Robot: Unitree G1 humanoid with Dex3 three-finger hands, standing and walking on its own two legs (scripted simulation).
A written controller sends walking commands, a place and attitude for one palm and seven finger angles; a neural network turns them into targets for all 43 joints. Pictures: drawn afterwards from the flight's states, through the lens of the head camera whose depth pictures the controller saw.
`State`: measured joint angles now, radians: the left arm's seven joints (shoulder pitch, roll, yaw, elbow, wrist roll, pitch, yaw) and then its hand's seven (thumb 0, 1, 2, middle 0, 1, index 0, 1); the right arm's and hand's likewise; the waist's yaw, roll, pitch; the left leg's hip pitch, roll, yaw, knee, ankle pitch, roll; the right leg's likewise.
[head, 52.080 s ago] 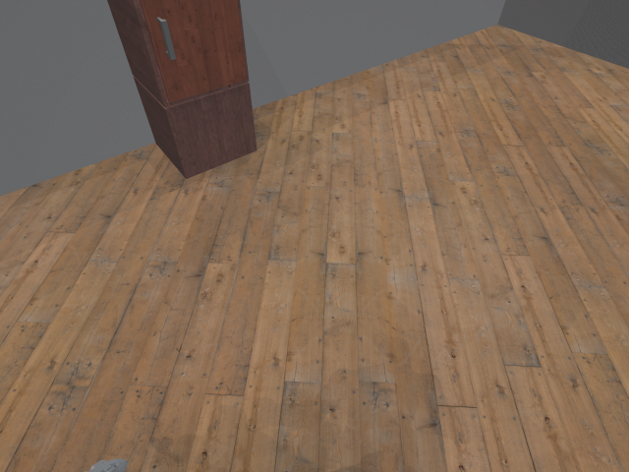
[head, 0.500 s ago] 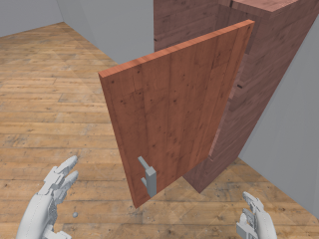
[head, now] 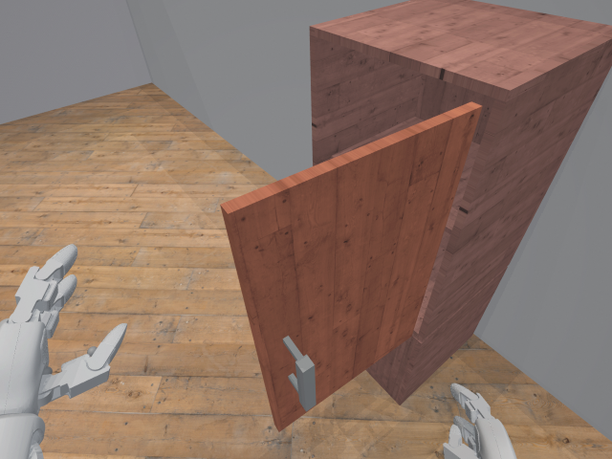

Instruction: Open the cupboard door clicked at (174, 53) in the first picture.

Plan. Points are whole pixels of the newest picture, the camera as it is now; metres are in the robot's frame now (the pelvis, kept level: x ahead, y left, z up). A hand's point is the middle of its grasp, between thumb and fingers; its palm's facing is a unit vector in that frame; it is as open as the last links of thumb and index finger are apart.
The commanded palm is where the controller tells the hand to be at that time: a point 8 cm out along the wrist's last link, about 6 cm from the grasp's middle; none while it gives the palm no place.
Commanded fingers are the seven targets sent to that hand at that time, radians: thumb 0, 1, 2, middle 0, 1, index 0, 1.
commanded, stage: draw the hand back to the body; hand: left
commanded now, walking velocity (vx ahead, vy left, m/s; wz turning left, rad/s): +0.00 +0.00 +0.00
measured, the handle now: (299, 374) +0.28 +0.06 -0.08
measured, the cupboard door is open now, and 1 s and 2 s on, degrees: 86 86 86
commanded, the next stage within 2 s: step back with the hand held close in 0.48 s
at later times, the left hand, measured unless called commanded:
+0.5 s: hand (87, 333) +0.18 +0.24 +0.17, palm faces +0.43 -0.81 -0.40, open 7.5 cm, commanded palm +0.13 +0.28 +0.18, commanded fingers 0.00 0.90 0.90 -0.20 -0.30 -0.20 -0.30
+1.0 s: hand (86, 344) +0.18 +0.24 +0.16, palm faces +0.33 -0.80 -0.51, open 7.4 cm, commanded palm +0.12 +0.28 +0.18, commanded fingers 0.00 0.90 0.90 -0.20 -0.30 -0.20 -0.30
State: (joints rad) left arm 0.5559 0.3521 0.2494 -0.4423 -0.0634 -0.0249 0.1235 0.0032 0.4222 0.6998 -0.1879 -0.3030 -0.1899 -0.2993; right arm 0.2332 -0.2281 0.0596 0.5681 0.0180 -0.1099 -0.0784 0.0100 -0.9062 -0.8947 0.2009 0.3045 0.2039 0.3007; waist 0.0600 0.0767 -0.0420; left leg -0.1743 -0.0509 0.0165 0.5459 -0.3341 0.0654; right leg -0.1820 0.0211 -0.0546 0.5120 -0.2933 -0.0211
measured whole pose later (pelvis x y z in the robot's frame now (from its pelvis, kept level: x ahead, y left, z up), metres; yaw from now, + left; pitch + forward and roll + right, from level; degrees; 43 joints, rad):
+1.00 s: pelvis -0.03 -0.01 +0.01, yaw -2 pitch +0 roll -1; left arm 0.57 0.43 0.39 -0.48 -0.05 -0.14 0.13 0.02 0.88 0.90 -0.21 -0.30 -0.21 -0.30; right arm 0.17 -0.25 -0.02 0.57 0.02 0.00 -0.09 0.01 -0.91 -0.89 0.20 0.30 0.20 0.30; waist 0.00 0.02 0.03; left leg -0.24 -0.03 0.04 0.48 -0.25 0.05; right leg -0.25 0.04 -0.03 0.45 -0.19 -0.04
